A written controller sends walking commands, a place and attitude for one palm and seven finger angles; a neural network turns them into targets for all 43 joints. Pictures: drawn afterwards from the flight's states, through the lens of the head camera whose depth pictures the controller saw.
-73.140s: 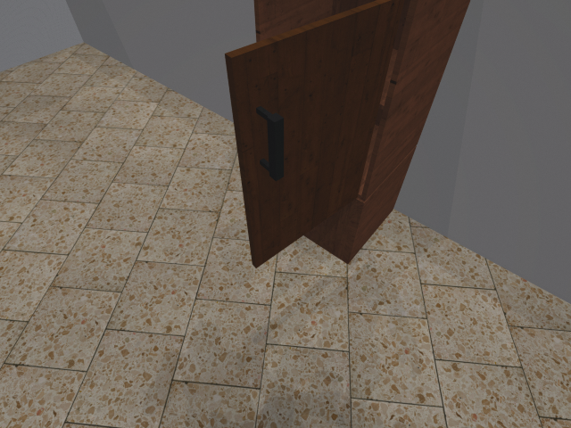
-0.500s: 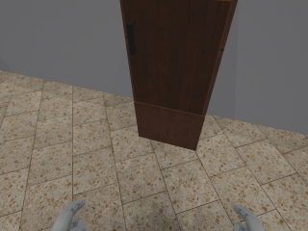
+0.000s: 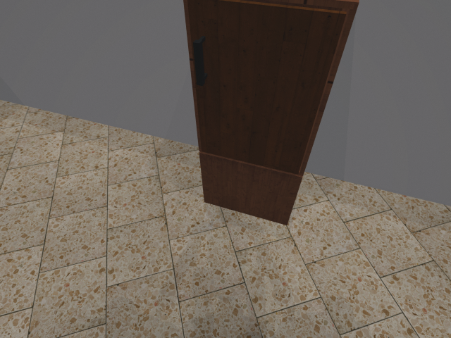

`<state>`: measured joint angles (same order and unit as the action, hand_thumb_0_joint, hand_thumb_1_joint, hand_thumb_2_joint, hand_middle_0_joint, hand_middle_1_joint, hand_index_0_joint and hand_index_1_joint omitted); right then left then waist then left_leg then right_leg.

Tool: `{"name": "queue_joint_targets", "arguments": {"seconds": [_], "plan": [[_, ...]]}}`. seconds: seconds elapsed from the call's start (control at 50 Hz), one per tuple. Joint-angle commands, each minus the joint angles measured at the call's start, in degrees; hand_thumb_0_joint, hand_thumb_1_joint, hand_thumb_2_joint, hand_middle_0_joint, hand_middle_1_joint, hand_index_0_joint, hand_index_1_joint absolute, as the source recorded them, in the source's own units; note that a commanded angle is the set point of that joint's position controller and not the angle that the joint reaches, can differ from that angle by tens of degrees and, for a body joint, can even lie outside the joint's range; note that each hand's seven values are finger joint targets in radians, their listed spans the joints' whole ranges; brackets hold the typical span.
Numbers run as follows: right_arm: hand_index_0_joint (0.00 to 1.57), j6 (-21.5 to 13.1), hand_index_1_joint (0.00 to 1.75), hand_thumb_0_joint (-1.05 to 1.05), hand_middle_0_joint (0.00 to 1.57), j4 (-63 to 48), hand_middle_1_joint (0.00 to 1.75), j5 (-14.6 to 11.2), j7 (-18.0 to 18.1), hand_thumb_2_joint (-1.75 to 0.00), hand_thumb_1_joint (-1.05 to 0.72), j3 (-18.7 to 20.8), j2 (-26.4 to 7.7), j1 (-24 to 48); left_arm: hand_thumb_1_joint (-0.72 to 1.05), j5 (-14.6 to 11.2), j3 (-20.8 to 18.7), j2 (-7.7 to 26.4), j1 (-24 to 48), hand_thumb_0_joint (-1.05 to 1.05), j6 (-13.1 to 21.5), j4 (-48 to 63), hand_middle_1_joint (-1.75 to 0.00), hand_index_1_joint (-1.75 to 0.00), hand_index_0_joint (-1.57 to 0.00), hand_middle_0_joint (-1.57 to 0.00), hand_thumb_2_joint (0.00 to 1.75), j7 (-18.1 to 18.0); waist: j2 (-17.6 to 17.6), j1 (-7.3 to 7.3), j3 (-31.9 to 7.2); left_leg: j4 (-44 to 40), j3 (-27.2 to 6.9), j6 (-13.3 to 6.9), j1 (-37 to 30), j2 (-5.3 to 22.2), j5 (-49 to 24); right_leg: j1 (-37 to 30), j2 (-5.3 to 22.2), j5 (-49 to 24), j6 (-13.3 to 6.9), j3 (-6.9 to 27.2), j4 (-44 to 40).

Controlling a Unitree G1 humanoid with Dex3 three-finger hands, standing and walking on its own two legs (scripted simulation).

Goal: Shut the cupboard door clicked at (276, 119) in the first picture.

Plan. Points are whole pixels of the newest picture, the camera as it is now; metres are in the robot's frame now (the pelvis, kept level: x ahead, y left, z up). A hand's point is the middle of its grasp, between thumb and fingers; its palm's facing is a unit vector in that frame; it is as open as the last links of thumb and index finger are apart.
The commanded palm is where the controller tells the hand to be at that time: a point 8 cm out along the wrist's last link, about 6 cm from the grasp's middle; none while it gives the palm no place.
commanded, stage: let the arm hang, fingers relaxed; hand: left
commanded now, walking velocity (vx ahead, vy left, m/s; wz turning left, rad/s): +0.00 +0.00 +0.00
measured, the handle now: (201, 61) +0.86 +0.13 +0.07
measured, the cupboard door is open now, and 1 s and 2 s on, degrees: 0 0 0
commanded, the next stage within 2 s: look to check the result in 0.38 s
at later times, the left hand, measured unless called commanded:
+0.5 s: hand out of the picture +0.06 +0.21 -0.17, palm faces -0.02 -0.96 -0.27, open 7.4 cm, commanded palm none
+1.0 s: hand out of the picture +0.06 +0.21 -0.16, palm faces -0.01 -0.96 -0.29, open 7.4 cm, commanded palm none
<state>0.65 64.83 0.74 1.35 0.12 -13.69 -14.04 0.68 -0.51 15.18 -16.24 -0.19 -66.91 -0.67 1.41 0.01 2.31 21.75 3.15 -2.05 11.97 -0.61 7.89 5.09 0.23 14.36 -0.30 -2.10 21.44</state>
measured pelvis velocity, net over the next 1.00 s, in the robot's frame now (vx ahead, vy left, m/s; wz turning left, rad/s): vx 0.03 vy -0.01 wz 0.00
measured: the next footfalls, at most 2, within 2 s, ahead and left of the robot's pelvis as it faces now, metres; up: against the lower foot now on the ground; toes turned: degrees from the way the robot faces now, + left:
none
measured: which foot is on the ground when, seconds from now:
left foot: down 0.00-1.00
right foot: down 0.00-1.00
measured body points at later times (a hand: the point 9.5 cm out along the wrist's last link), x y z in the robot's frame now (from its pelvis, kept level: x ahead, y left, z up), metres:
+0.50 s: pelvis +0.01 +0.00 +0.00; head +0.02 -0.01 +0.45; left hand +0.06 +0.26 -0.14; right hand +0.06 -0.28 -0.14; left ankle +0.05 +0.10 -0.74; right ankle -0.03 -0.12 -0.74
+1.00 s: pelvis +0.03 -0.01 +0.00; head +0.04 -0.02 +0.45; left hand +0.06 +0.26 -0.14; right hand +0.08 -0.28 -0.15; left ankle +0.05 +0.10 -0.74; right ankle -0.03 -0.12 -0.74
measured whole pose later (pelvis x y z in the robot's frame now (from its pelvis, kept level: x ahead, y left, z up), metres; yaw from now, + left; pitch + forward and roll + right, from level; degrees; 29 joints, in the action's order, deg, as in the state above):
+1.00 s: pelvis +0.03 -0.01 +0.00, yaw +0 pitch -1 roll +0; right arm -0.1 64.6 0.7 1.3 -0.3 -15.4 -8.8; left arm 0.7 -0.1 15.0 -11.3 0.8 -65.8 -0.8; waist 0.5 -0.1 2.1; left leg 19.0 3.0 -0.8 8.6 -0.2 9.1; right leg 1.0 -0.4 14.7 -1.1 -2.1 17.1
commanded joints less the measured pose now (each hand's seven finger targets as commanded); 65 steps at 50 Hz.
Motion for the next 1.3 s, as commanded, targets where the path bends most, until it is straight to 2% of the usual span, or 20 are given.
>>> {"name": "queue_joint_targets", "arguments": {"seconds": [0.0, 0.06, 0.1, 0.18, 0.28, 0.4, 0.46, 0.52, 0.64, 0.8, 0.84, 0.96, 1.04, 1.08, 1.14, 1.2, 1.24, 1.28], "plan": [[0.20, -1.09, 0.30, 0.00, 0.20, -2.52, 0.30, 0.00, 0.33, -0.90, -0.90, 2.00, -9.33, 0.77, 0.90, 0.05, -1.37, 7.73, 0.42, 0.00, 1.00, 2.67, -0.30, -0.30, -0.20, -0.20, 0.90, -0.52, -2.53, -0.22, 1.73, -5.80, -8.24, -0.22, -2.45, 7.52, 2.83, 6.45, 5.82, 0.54, -2.92, 5.72, -5.90], [0.20, -1.17, 0.30, 0.00, 0.20, -2.43, 0.30, 0.04, 0.20, -0.90, -0.90, 2.02, -9.50, 1.20, 0.90, 0.10, -1.48, 8.30, 1.13, 0.00, 1.10, 3.10, -0.30, -0.30, -0.20, -0.20, 0.90, -0.55, -2.64, -0.15, 1.74, -5.85, -8.08, -0.11, -2.29, 7.40, 2.35, 6.18, 6.03, 0.31, -2.87, 5.87, -6.10], [0.20, -1.23, 0.30, 0.00, 0.20, -2.34, 0.30, 0.11, 0.13, -0.90, -0.90, 2.04, -9.58, 1.60, 0.90, 0.08, -1.59, 8.52, 1.81, 0.00, 1.10, 3.33, -0.30, -0.30, -0.20, -0.20, 0.90, -0.51, -1.37, -0.11, 1.51, -6.20, -8.24, 0.02, -2.29, 7.27, 2.73, 5.91, 6.02, 0.31, -2.78, 5.90, -6.02], [0.20, -1.53, 0.30, 0.00, 0.20, -2.68, 0.30, 0.13, 0.10, -0.90, -0.90, 2.04, -10.00, 2.43, 0.90, 0.12, -1.71, 8.98, 3.20, 0.00, 1.36, 4.00, -0.30, -0.30, -0.20, -0.20, 0.90, -0.50, -1.17, -0.18, 0.18, -5.77, -8.05, 0.07, -3.25, 7.42, -1.07, 4.62, 6.24, -2.73, -2.63, 5.98, -5.98], [0.20, -1.58, 0.30, 0.00, 0.20, -2.88, 0.30, 0.12, 0.11, -0.90, -0.90, 1.95, -10.44, 3.29, 0.90, 0.14, -1.78, 9.21, 4.34, 0.00, 1.40, 4.35, -0.30, -0.30, -0.20, -0.20, 0.90, -0.42, -0.78, -0.32, 0.73, -6.10, -8.00, 0.31, -3.32, 7.47, -1.29, 4.52, 6.22, -3.06, -2.46, 6.12, -6.53], [0.20, -1.84, 0.30, 0.00, 0.20, -3.07, 0.30, 0.07, 0.17, -0.90, -0.90, 1.93, -11.05, 4.17, 0.90, 0.07, -1.86, 9.54, 4.81, 0.00, 1.67, 4.48, -0.30, -0.30, -0.20, -0.20, 0.90, -0.42, -0.21, -0.32, -1.79, -5.23, -7.76, 0.25, -5.60, 7.68, -5.94, 2.92, 6.56, -6.79, -2.44, 6.15, -6.67], [0.20, -1.84, 0.30, 0.00, 0.20, -3.18, 0.30, -0.02, 0.26, -0.90, -0.90, 1.95, -11.34, 4.56, 0.90, 0.05, -1.89, 9.86, 5.04, 0.00, 1.80, 4.30, -0.30, -0.30, -0.20, -0.20, 0.90, -0.51, -0.67, -0.44, -2.28, -4.52, -7.55, 0.23, -6.72, 7.86, -8.46, 2.49, 6.76, -9.33, -2.41, 5.97, -6.84], [0.20, -1.64, 0.30, 0.00, 0.20, -3.04, 0.30, -0.03, 0.25, -0.90, -0.90, 1.84, -11.51, 4.81, 0.90, -0.03, -1.73, 9.77, 5.01, 0.00, 1.70, 4.02, -0.30, -0.30, -0.20, -0.20, 0.90, -0.52, -1.14, -0.48, -1.23, -4.93, -7.57, 0.34, -6.64, 7.80, -7.11, 2.87, 6.66, -8.13, -2.36, 6.13, -7.44], [0.20, -1.63, 0.30, 0.00, 0.20, -3.17, 0.30, -0.21, 0.31, -0.90, -0.90, 1.82, -12.00, 4.94, 0.90, -0.01, -1.81, 10.20, 4.38, 0.00, 1.86, 3.77, -0.30, -0.30, -0.20, -0.20, 0.90, -0.61, -1.45, -0.39, -2.63, -4.35, -7.36, 0.21, -8.03, 7.97, -9.36, 1.96, 6.82, -10.55, -2.39, 5.90, -7.52], [0.20, -1.42, 0.30, 0.00, 0.20, -2.82, 0.30, -0.14, 0.26, -0.90, -0.90, 1.54, -11.43, 5.09, 0.90, -0.06, -1.50, 9.89, 4.21, 0.00, 1.72, 3.36, -0.30, -0.30, -0.20, -0.20, 0.90, -0.70, -1.44, -0.49, -1.52, -4.72, -7.28, 0.39, -7.76, 7.84, -8.37, 1.88, 6.87, -10.27, -2.25, 5.87, -7.92], [0.20, -1.44, 0.30, 0.00, 0.20, -2.94, 0.30, -0.22, 0.32, -0.90, -0.90, 1.65, -11.74, 5.05, 0.90, -0.01, -1.57, 10.07, 4.06, 0.00, 1.86, 3.39, -0.30, -0.30, -0.20, -0.20, 0.90, -0.75, -2.23, -0.50, -2.33, -4.36, -7.28, 0.28, -8.38, 7.92, -9.55, 1.65, 6.81, -11.56, -2.32, 5.79, -7.72], [0.20, -1.42, 0.30, 0.00, 0.20, -2.68, 0.30, -0.11, 0.44, -0.90, -0.90, 1.52, -10.91, 4.84, 0.90, -0.04, -1.49, 9.42, 3.88, 0.00, 1.81, 3.29, -0.30, -0.30, -0.20, -0.20, 0.90, -0.94, -1.65, -0.54, -1.71, -4.04, -6.87, 0.40, -8.34, 7.83, -10.61, 1.23, 7.01, -14.07, -2.27, 5.60, -7.52], [0.20, -1.54, 0.30, 0.00, 0.20, -2.72, 0.30, -0.19, 0.57, -0.90, -0.90, 1.49, -10.77, 4.50, 0.90, -0.02, -1.69, 9.16, 3.17, 0.00, 1.88, 3.49, -0.30, -0.30, -0.20, -0.20, 0.90, -1.03, -1.93, -0.35, -2.89, -3.48, -6.66, 0.35, -8.98, 7.81, -12.42, 0.36, 6.93, -16.43, -2.30, 5.58, -7.18], [0.20, -1.41, 0.30, 0.00, 0.20, -2.51, 0.30, -0.05, 0.58, -0.90, -0.90, 1.37, -10.03, 4.13, 0.90, -0.07, -1.59, 8.70, 3.29, 0.00, 1.78, 3.36, -0.30, -0.30, -0.20, -0.20, 0.90, -1.09, -1.47, -0.43, -1.38, -3.69, -6.37, 0.55, -7.96, 7.75, -11.61, 0.46, 7.00, -16.41, -2.29, 5.39, -7.27], [0.20, -1.43, 0.30, 0.00, 0.20, -2.52, 0.30, -0.18, 0.63, -0.90, -0.90, 1.33, -9.90, 3.78, 0.90, -0.06, -1.67, 8.64, 2.73, 0.00, 1.81, 3.46, -0.30, -0.30, -0.20, -0.20, 0.90, -1.10, -2.43, -0.28, -1.99, -3.61, -6.46, 0.49, -8.34, 7.69, -11.64, 0.21, 6.84, -16.52, -2.27, 5.35, -7.25], [0.20, -1.34, 0.30, 0.00, 0.20, -2.17, 0.30, 0.00, 0.64, -0.90, -0.90, 1.21, -9.35, 3.35, 0.90, -0.11, -1.54, 8.11, 2.82, 0.00, 1.69, 3.44, -0.30, -0.30, -0.20, -0.20, 0.90, -1.13, -1.13, -0.40, -1.03, -3.73, -6.24, 0.69, -7.44, 7.58, -10.97, 0.13, 6.83, -15.90, -2.34, 5.57, -7.35], [0.20, -1.34, 0.30, 0.00, 0.20, -2.31, 0.30, -0.14, 0.69, -0.90, -0.90, 1.22, -9.12, 3.11, 0.90, -0.08, -1.58, 7.84, 2.13, 0.00, 1.74, 3.45, -0.30, -0.30, -0.20, -0.20, 0.90, -1.15, -2.10, -0.32, -1.49, -3.45, -6.20, 0.58, -8.13, 7.58, -11.21, 0.36, 6.70, -16.43, -2.31, 5.44, -7.33], [0.20, -1.29, 0.30, 0.00, 0.20, -2.04, 0.30, -0.07, 0.73, -0.90, -0.90, 1.11, -8.43, 2.58, 0.90, -0.15, -1.48, 7.48, 2.08, 0.00, 1.65, 3.37, -0.30, -0.30, -0.20, -0.20, 0.90, -1.21, -1.61, -0.41, -1.05, -3.43, -6.02, 0.67, -7.66, 7.53, -11.04, 0.11, 6.82, -16.78, -2.25, 5.37, -7.27]]}}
